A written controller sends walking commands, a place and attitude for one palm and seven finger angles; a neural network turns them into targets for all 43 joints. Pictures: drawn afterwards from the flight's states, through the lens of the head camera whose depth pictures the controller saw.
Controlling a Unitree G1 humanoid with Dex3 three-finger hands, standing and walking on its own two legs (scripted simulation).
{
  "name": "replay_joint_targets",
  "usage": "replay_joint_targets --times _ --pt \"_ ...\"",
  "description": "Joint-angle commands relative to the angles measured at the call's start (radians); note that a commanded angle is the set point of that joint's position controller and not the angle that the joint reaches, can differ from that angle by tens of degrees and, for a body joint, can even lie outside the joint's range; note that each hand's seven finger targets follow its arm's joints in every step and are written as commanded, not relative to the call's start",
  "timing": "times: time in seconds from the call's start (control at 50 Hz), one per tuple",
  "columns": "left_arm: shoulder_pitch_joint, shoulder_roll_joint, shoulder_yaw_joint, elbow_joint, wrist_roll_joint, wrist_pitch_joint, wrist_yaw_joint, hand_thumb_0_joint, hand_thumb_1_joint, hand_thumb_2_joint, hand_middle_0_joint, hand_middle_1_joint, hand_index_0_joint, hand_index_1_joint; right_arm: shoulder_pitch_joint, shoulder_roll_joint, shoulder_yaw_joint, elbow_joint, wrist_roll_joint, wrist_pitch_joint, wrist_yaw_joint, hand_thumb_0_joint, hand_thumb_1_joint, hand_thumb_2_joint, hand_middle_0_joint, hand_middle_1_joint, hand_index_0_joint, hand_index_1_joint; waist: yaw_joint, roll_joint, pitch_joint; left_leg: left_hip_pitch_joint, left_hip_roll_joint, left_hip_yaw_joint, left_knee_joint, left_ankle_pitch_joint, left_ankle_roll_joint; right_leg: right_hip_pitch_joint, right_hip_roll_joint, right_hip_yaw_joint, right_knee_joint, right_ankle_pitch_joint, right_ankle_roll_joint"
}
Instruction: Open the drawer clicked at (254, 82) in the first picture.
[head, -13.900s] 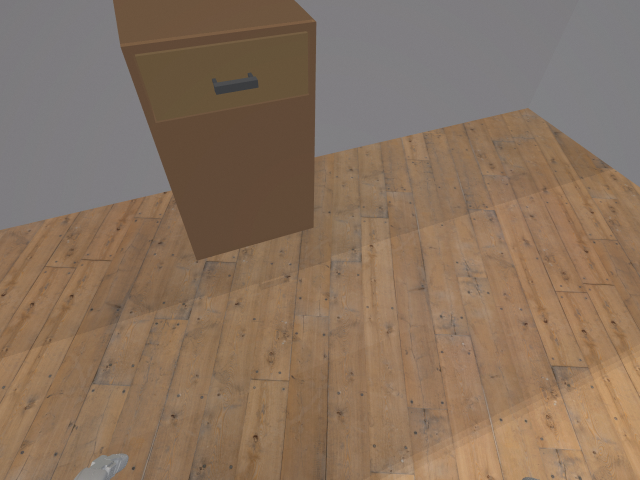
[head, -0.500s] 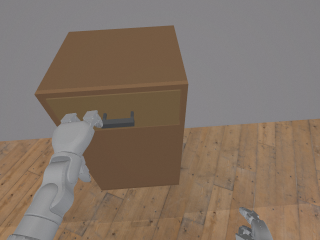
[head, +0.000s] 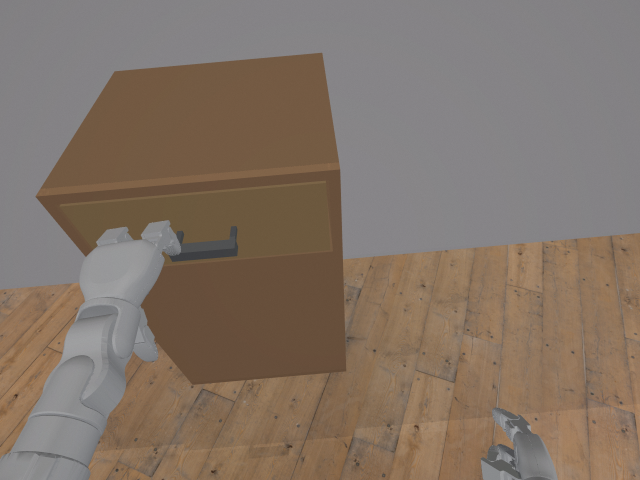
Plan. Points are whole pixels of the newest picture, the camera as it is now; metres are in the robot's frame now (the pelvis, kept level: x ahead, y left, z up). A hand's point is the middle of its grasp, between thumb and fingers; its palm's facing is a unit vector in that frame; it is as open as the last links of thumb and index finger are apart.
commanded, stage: move the hooked fingers above the handle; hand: left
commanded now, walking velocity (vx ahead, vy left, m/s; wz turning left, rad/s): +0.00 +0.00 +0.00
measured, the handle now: (205, 242) +0.50 +0.28 -0.04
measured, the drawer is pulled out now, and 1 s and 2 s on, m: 0.00 0.00 0.00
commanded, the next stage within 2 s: none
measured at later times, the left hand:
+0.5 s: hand (153, 268) +0.37 +0.29 +0.04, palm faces +0.03 -0.05 -1.00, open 13.8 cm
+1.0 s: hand (176, 254) +0.42 +0.28 +0.02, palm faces -0.04 -0.01 -1.00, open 13.8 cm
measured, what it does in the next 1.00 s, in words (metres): stands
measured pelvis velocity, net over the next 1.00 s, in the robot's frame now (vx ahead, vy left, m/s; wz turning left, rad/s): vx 0.00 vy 0.04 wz -0.02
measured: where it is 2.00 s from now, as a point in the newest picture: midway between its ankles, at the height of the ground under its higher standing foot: outside the picture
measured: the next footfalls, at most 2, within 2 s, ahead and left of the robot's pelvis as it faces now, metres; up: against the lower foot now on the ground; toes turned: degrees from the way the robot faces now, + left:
none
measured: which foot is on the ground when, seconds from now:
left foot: down 0.00-1.00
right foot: down 0.00-1.00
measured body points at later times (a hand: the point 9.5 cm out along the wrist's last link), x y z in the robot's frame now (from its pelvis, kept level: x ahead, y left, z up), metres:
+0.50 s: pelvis +0.00 +0.03 -0.01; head +0.05 +0.01 +0.44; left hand +0.36 +0.29 +0.09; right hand +0.12 -0.23 -0.14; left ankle +0.01 +0.15 -0.73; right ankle -0.03 -0.12 -0.73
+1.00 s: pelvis +0.00 +0.04 -0.01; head +0.05 +0.03 +0.43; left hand +0.41 +0.28 +0.07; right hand +0.08 -0.23 -0.15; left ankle +0.01 +0.15 -0.73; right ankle -0.03 -0.12 -0.73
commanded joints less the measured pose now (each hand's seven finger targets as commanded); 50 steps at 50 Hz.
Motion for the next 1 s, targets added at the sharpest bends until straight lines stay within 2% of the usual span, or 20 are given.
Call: replay_joint_targets --times 0.0,0.06,0.08,0.14,0.16,0.22,0.28,0.3,0.38,0.42,0.46,0.48,0.54,0.64,0.7,0.76,0.84,0.86,0.94,0.98 --pt "-0.326 0.274 0.163 -0.139 0.001 -0.055 0.054 0.0 -0.5 0.3 -0.3 -1.2 -0.3 -1.2 -0.071 -0.101 -0.037 -0.131 0.004 -0.046 -0.016 0.0 -0.9 -0.9 0.2 0.3 0.2 0.3 -0.012 -0.068 -0.244 0.034 -0.075 0.139 0.005 0.226 0.07 0.091 -0.007 -0.019 -0.074 0.432 -0.004" --pt "-0.344 0.285 0.163 -0.073 0.005 -0.067 0.051 0.0 -0.5 0.3 -0.3 -1.2 -0.3 -1.2 -0.049 -0.111 -0.046 -0.12 0.008 -0.042 -0.017 0.0 -0.9 -0.9 0.2 0.3 0.2 0.3 -0.023 -0.1 -0.246 0.01 -0.074 0.144 0.019 0.228 0.071 0.069 -0.007 -0.021 -0.062 0.455 0.001" --pt "-0.37 0.272 0.147 -0.078 0.002 -0.073 0.049 0.0 -0.5 0.3 -0.3 -1.2 -0.3 -1.2 -0.043 -0.114 -0.051 -0.12 0.007 -0.042 -0.016 0.0 -0.9 -0.9 0.2 0.3 0.2 0.3 -0.029 -0.091 -0.264 0.014 -0.075 0.145 0.025 0.237 0.071 0.07 -0.007 -0.021 -0.058 0.463 0.001" --pt "-0.365 0.296 0.169 -0.098 0.001 -0.1 0.052 0.0 -0.5 0.3 -0.3 -1.2 -0.3 -1.2 -0.026 -0.118 -0.063 -0.123 0.004 -0.042 -0.013 0.0 -0.9 -0.9 0.2 0.3 0.2 0.3 -0.022 -0.068 -0.329 0.026 -0.074 0.144 0.044 0.27 0.074 0.077 -0.006 -0.02 -0.033 0.503 -0.002" --pt "-0.376 0.278 0.155 -0.115 -0.004 -0.11 0.054 0.0 -0.5 0.3 -0.3 -1.2 -0.3 -1.2 -0.019 -0.117 -0.065 -0.124 0.003 -0.041 -0.011 0.0 -0.9 -0.9 0.2 0.3 0.2 0.3 -0.026 -0.063 -0.346 0.032 -0.074 0.144 0.05 0.283 0.075 0.076 -0.008 -0.022 -0.027 0.525 -0.001" --pt "-0.384 0.292 0.178 -0.065 -0.004 -0.125 0.067 0.0 -0.5 0.3 -0.3 -1.2 -0.3 -1.2 0.01 -0.122 -0.073 -0.111 0.004 -0.039 -0.008 0.0 -0.9 -0.9 0.2 0.3 0.2 0.3 -0.034 -0.093 -0.325 0.012 -0.066 0.139 0.054 0.278 0.076 0.043 0.002 -0.036 -0.02 0.488 -0.006" --pt "-0.408 0.304 0.197 -0.058 0.011 -0.128 0.098 0.0 -0.5 0.3 -0.3 -1.2 -0.3 -1.2 0.02 -0.123 -0.078 -0.11 0.004 -0.032 -0.003 0.0 -0.9 -0.9 0.2 0.3 0.2 0.3 -0.029 -0.063 -0.336 0.008 -0.065 0.141 0.057 0.295 0.072 0.03 0.009 -0.045 -0.011 0.458 -0.016" --pt "-0.421 0.31 0.201 -0.061 0.02 -0.127 0.112 0.0 -0.5 0.3 -0.3 -1.2 -0.3 -1.2 0.026 -0.121 -0.078 -0.11 0.005 -0.032 0.0 0.0 -0.9 -0.9 0.2 0.3 0.2 0.3 -0.028 -0.026 -0.343 0.018 -0.061 0.136 0.057 0.301 0.069 0.013 0.012 -0.05 -0.004 0.438 -0.022" --pt "-0.465 0.269 0.169 -0.004 0.035 -0.096 0.148 0.0 -0.5 0.3 -0.3 -1.2 -0.3 -1.2 0.046 -0.125 -0.085 -0.1 0.006 -0.027 0.009 0.0 -0.9 -0.9 0.2 0.3 0.2 0.3 -0.044 -0.039 -0.344 0.026 -0.049 0.128 0.052 0.308 0.064 -0.032 0.025 -0.071 0.002 0.367 -0.029" --pt "-0.468 0.242 0.138 -0.018 0.044 -0.079 0.157 0.0 -0.5 0.3 -0.3 -1.2 -0.3 -1.2 0.052 -0.124 -0.086 -0.107 0.006 -0.029 0.018 0.0 -0.9 -0.9 0.2 0.3 0.2 0.3 -0.037 0.01 -0.376 0.064 -0.042 0.117 0.05 0.342 0.059 -0.052 0.029 -0.078 0.014 0.351 -0.036" --pt "-0.497 0.208 0.099 0.008 0.05 -0.054 0.162 0.0 -0.5 0.3 -0.3 -1.2 -0.3 -1.2 0.059 -0.126 -0.086 -0.102 0.006 -0.027 0.023 0.0 -0.9 -0.9 0.2 0.3 0.2 0.3 -0.05 0.004 -0.375 0.084 -0.034 0.111 0.049 0.355 0.056 -0.081 0.033 -0.086 0.013 0.331 -0.035" --pt "-0.504 0.207 0.1 0.035 0.049 -0.043 0.161 0.0 -0.5 0.3 -0.3 -1.2 -0.3 -1.2 0.066 -0.129 -0.085 -0.1 0.006 -0.024 0.024 0.0 -0.9 -0.9 0.2 0.3 0.2 0.3 -0.055 -0.018 -0.364 0.072 -0.032 0.103 0.044 0.347 0.053 -0.082 0.035 -0.089 0.01 0.31 -0.036" --pt "-0.543 0.204 0.08 0.083 0.059 -0.021 0.159 0.0 -0.5 0.3 -0.3 -1.2 -0.3 -1.2 0.076 -0.131 -0.079 -0.099 0.007 -0.02 0.027 0.0 -0.9 -0.9 0.2 0.3 0.2 0.3 -0.056 -0.007 -0.344 0.07 -0.028 0.097 0.032 0.309 0.051 -0.11 0.037 -0.092 0.007 0.264 -0.038" --pt "-0.653 0.217 0.076 0.135 0.078 -0.025 0.172 0.0 -0.5 0.3 -0.3 -1.2 -0.3 -1.2 0.102 -0.131 -0.076 -0.09 0.003 -0.017 0.025 0.0 -0.9 -0.9 0.2 0.3 0.2 0.3 -0.068 -0.001 -0.36 0.086 -0.021 0.083 0.032 0.292 0.048 -0.14 0.038 -0.093 0.007 0.226 -0.041" --pt "-0.671 0.22 0.083 0.165 0.081 -0.035 0.182 0.0 -0.5 0.3 -0.3 -1.2 -0.3 -1.2 0.118 -0.129 -0.075 -0.091 0.0 -0.016 0.027 0.0 -0.9 -0.9 0.2 0.3 0.2 0.3 -0.064 0.015 -0.378 0.084 -0.022 0.08 0.039 0.306 0.046 -0.14 0.039 -0.093 0.015 0.228 -0.044" --pt "-0.699 0.158 0.03 0.213 0.087 -0.034 0.189 0.0 -0.5 0.3 -0.3 -1.2 -0.3 -1.2 0.126 -0.128 -0.078 -0.087 0.0 -0.015 0.034 0.0 -0.9 -0.9 0.2 0.3 0.2 0.3 -0.081 0.0 -0.358 0.082 -0.017 0.076 0.044 0.302 0.044 -0.179 0.042 -0.097 0.015 0.216 -0.042" --pt "-0.757 0.21 0.058 0.325 0.098 -0.029 0.193 0.0 -0.5 0.3 -0.3 -1.2 -0.3 -1.2 0.153 -0.136 -0.076 -0.073 0.001 -0.007 0.032 0.0 -0.9 -0.9 0.2 0.3 0.2 0.3 -0.087 -0.023 -0.348 0.03 -0.023 0.084 0.043 0.235 0.05 -0.178 0.04 -0.09 0.011 0.19 -0.042" --pt "-0.807 0.202 0.043 0.318 0.103 -0.036 0.196 0.0 -0.5 0.3 -0.3 -1.2 -0.3 -1.2 0.157 -0.135 -0.076 -0.07 0.0 -0.007 0.03 0.0 -0.9 -0.9 0.2 0.3 0.2 0.3 -0.097 -0.026 -0.364 0.036 -0.023 0.087 0.05 0.253 0.052 -0.181 0.04 -0.089 0.016 0.209 -0.041" --pt "-0.837 0.231 0.071 0.324 0.106 -0.069 0.209 0.0 -0.5 0.3 -0.3 -1.2 -0.3 -1.2 0.186 -0.137 -0.086 -0.066 -0.006 -0.005 0.032 0.0 -0.9 -0.9 0.2 0.3 0.2 0.3 -0.092 0.025 -0.44 0.07 -0.023 0.091 0.08 0.317 0.051 -0.181 0.041 -0.083 0.034 0.252 -0.043" --pt "-0.854 0.216 0.061 0.364 0.103 -0.076 0.213 0.0 -0.5 0.3 -0.3 -1.2 -0.3 -1.2 0.196 -0.136 -0.087 -0.057 -0.007 -0.002 0.032 0.0 -0.9 -0.9 0.2 0.3 0.2 0.3 -0.107 0.001 -0.43 0.04 -0.025 0.093 0.088 0.31 0.053 -0.181 0.043 -0.084 0.035 0.257 -0.041"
